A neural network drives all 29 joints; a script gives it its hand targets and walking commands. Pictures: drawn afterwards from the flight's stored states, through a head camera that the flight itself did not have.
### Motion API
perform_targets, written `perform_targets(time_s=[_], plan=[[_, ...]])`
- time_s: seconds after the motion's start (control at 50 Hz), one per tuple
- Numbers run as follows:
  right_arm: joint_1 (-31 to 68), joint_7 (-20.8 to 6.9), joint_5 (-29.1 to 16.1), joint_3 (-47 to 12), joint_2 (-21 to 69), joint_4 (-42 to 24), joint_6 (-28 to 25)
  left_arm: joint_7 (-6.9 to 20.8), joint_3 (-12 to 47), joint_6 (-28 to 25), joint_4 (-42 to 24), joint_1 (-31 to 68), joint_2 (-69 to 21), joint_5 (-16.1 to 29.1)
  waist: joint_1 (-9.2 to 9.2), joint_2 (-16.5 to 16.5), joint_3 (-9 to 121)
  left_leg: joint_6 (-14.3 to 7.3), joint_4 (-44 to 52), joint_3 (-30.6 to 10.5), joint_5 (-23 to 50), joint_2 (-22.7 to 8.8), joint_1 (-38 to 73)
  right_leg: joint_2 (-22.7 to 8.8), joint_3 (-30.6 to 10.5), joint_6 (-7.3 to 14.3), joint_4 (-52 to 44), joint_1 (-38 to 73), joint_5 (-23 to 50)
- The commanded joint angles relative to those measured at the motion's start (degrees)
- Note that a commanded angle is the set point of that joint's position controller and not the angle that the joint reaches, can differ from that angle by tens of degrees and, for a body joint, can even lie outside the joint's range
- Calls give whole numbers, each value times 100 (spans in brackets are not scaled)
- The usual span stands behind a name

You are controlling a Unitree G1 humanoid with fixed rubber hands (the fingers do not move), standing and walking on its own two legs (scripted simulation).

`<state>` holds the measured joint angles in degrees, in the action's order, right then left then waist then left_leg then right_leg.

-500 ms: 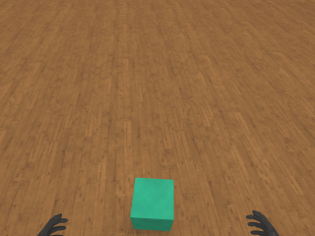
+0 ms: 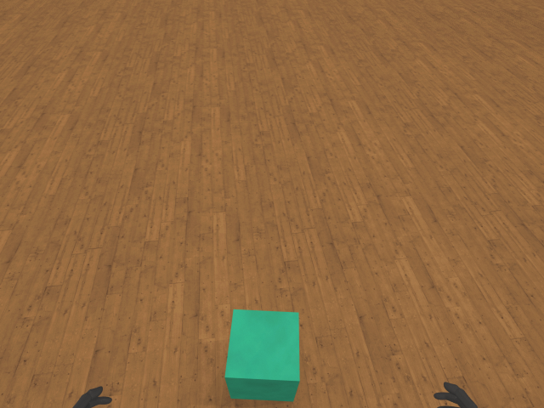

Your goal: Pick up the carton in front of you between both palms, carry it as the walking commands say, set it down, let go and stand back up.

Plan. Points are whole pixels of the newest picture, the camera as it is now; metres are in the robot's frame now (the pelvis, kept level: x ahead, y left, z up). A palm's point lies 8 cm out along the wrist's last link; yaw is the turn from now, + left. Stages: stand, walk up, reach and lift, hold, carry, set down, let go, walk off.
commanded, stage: stand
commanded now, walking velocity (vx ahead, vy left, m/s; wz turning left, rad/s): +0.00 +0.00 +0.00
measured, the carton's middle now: (264, 356) +0.40 +0.02 -0.65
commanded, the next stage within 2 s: none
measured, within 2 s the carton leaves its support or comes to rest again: neither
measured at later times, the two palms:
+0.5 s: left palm out of the picture +0.08 +0.30 -0.10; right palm out of the picture +0.08 -0.31 -0.10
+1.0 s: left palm out of the picture +0.08 +0.31 -0.10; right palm out of the picture +0.08 -0.31 -0.10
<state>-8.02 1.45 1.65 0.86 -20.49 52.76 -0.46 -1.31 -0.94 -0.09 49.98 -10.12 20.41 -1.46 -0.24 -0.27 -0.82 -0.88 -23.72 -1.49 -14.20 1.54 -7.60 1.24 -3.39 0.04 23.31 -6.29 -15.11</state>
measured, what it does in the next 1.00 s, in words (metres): stands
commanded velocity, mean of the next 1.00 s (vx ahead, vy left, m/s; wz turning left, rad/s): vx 0.00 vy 0.00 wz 0.00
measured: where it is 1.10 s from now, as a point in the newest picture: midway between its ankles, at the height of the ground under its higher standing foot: outside the picture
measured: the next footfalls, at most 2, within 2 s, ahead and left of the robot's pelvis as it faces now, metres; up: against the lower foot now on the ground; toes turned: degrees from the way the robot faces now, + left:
none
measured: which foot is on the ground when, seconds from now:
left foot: down 0.00-1.00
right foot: down 0.00-1.00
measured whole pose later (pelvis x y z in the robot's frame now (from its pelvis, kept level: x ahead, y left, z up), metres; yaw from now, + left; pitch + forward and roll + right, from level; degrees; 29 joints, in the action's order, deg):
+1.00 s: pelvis -0.02 +0.00 +0.00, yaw +0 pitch -2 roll +0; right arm -6.2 0.8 0.9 0.2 -22.2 60.1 -0.8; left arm -0.7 -0.3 -0.7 58.4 -7.4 22.2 -0.8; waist -0.3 -0.1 -1.6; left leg -0.5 -19.3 -2.0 -10.5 1.3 -6.3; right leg 1.1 -3.0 0.1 19.1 -5.0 -11.7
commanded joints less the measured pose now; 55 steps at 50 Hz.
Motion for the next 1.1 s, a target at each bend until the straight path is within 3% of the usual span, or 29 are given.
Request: perform_targets(time_s=[0.0,0.38,1.08], plan=[[237,15,-9,178,-927,-203,-71,-16,-185,-72,-206,173,894,4,3,31,136,-28,380,-579,1238,-692,118,-619,-457,58,-368,-154,1215],[321,-23,-43,127,-1053,224,-82,17,-135,-101,253,270,1034,26,-7,24,54,-46,616,-639,940,-733,143,-670,-505,74,-605,-135,999],[405,-50,-79,102,-1155,516,-93,40,-109,-116,649,466,1165,67,-2,28,107,-69,715,-673,1144,-780,214,-738,-491,111,-715,-34,1118]])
